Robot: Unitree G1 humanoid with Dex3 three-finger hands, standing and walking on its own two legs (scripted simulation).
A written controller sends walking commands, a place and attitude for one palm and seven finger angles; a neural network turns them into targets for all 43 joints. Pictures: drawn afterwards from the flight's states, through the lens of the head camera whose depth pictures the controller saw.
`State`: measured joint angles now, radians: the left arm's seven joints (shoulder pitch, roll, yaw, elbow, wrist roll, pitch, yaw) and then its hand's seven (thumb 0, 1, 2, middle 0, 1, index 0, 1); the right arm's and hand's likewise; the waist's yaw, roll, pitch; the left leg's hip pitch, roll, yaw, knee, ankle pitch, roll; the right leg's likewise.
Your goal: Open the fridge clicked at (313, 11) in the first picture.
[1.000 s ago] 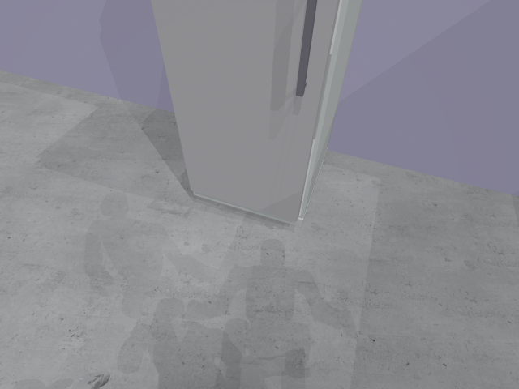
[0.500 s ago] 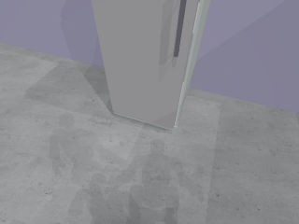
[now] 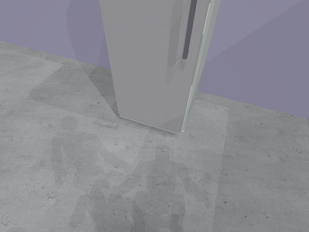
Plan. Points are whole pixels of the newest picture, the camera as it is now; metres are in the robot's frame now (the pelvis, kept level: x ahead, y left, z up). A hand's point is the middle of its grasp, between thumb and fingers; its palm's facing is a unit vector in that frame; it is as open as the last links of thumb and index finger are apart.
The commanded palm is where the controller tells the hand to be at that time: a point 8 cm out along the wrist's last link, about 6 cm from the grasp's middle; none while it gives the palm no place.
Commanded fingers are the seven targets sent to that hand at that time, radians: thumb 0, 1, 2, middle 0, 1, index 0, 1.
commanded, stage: look at it before walking up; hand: right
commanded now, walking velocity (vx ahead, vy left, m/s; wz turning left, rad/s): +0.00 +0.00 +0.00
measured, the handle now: (191, 22) +0.93 -0.10 +0.14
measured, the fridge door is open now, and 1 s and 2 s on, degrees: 0 0 0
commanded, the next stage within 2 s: walk to a spot facing it in 0.44 s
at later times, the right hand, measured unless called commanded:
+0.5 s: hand out of the picture +0.08 -0.25 -0.16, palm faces -0.03 +0.94 -0.33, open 7.4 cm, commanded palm none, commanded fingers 0.00 -0.90 -0.90 0.20 0.30 0.20 0.30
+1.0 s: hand out of the picture +0.06 -0.17 -0.18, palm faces -0.15 +0.95 -0.27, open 7.4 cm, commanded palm none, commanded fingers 0.00 -0.90 -0.90 0.20 0.30 0.20 0.30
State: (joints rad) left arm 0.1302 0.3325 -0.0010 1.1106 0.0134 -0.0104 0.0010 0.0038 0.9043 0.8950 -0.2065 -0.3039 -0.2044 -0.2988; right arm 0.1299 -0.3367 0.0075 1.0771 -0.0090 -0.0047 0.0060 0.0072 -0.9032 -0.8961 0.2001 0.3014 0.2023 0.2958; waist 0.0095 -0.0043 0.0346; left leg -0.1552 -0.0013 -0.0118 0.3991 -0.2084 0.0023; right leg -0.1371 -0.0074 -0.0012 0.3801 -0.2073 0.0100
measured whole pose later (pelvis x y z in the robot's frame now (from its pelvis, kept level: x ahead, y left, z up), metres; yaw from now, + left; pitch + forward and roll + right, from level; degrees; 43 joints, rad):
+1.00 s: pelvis -0.02 +0.02 -0.03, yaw +12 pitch -2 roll -1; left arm 0.15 0.23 0.05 0.97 0.01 0.06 0.02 0.00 0.90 0.89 -0.21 -0.30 -0.20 -0.30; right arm 0.26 -0.20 -0.04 0.93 -0.02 0.04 0.01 0.01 -0.91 -0.90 0.20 0.30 0.20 0.30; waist -0.02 -0.04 0.10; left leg -0.34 -0.04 0.02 0.70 -0.33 0.06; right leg -0.39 -0.06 -0.05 1.00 -0.48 0.04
